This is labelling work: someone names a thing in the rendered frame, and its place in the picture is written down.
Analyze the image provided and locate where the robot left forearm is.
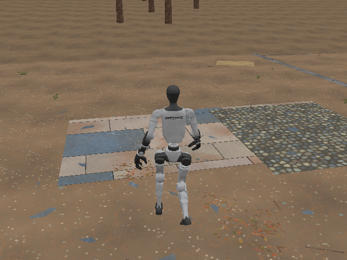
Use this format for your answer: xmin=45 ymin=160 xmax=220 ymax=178
xmin=137 ymin=131 xmax=151 ymax=157

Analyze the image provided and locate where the robot left hand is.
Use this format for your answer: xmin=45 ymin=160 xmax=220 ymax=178
xmin=134 ymin=154 xmax=147 ymax=170

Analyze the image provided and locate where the left robot thigh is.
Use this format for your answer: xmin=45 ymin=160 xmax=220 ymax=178
xmin=155 ymin=150 xmax=166 ymax=183

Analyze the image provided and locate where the left robot shin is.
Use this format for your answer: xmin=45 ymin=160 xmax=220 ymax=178
xmin=156 ymin=173 xmax=163 ymax=208

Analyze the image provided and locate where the robot right upper arm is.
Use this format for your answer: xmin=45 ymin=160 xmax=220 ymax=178
xmin=185 ymin=108 xmax=200 ymax=137

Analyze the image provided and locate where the robot right forearm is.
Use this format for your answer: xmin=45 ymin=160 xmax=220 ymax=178
xmin=193 ymin=129 xmax=201 ymax=145

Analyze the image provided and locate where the robot right hand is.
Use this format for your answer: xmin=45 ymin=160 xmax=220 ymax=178
xmin=188 ymin=141 xmax=201 ymax=151

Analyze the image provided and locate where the robot left upper arm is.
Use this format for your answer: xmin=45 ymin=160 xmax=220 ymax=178
xmin=146 ymin=109 xmax=162 ymax=140

